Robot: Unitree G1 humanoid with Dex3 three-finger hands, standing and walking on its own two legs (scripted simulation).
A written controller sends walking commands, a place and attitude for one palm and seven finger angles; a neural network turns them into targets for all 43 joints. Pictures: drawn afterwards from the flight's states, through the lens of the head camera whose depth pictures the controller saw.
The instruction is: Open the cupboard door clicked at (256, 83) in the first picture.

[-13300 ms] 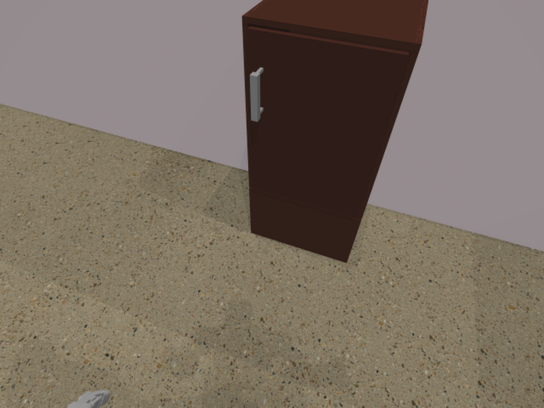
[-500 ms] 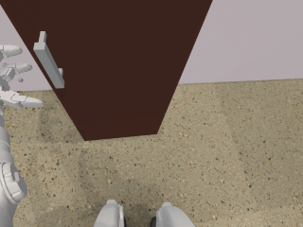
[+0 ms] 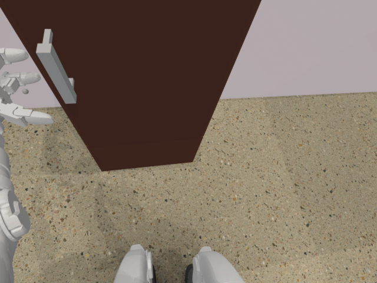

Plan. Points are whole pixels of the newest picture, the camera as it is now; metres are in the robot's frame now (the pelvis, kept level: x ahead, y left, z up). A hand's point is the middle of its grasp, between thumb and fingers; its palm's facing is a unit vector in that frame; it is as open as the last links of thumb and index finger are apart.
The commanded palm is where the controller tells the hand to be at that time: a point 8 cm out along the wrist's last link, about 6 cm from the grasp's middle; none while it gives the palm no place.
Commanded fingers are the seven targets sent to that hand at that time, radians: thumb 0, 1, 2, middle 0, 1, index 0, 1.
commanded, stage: slide the fingers in behind the handle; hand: left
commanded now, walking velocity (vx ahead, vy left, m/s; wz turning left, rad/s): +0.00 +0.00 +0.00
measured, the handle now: (60, 69) +0.53 +0.24 +0.06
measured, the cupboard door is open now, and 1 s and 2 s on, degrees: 0 0 0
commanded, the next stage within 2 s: close the thumb around the handle in 1.64 s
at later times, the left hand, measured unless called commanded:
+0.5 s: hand (36, 91) +0.48 +0.27 +0.06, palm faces +0.10 -0.99 +0.00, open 14.0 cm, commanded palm +0.46 +0.30 +0.06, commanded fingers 0.00 -0.50 0.30 -0.30 -1.20 -0.30 -1.20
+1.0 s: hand (57, 91) +0.49 +0.24 +0.05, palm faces +0.11 -0.99 +0.00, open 13.9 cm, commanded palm +0.47 +0.27 +0.06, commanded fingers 0.00 -0.50 0.30 -0.30 -1.20 -0.30 -1.20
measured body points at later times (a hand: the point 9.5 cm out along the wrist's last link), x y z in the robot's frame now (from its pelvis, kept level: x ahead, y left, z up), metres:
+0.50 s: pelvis +0.00 +0.00 +0.00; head +0.13 +0.05 +0.43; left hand +0.47 +0.32 +0.06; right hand +0.03 -0.27 -0.10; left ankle +0.02 +0.07 -0.66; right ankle +0.00 -0.12 -0.66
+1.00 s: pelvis +0.01 +0.00 +0.00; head +0.13 +0.03 +0.43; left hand +0.47 +0.29 +0.06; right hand +0.02 -0.27 -0.10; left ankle +0.02 +0.07 -0.66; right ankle +0.00 -0.12 -0.66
